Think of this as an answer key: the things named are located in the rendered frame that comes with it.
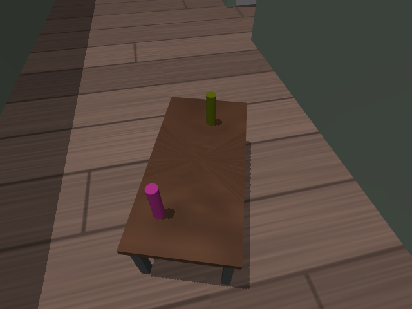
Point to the coffee table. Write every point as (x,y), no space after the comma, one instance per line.
(200,172)

